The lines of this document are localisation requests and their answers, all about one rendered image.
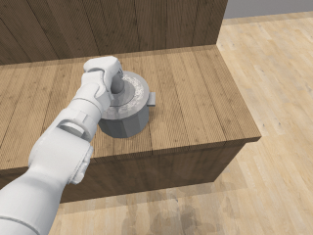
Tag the left robot hand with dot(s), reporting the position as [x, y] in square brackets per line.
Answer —
[111, 63]

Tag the left robot upper arm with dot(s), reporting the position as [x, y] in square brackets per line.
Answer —
[29, 204]

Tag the robot left forearm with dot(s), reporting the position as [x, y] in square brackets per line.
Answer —
[84, 111]

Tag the pot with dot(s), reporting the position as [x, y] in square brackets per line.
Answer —
[131, 126]

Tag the table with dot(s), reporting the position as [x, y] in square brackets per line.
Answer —
[200, 120]

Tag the knob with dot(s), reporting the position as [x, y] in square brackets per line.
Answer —
[117, 85]

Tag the lid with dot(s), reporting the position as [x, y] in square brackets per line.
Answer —
[131, 100]

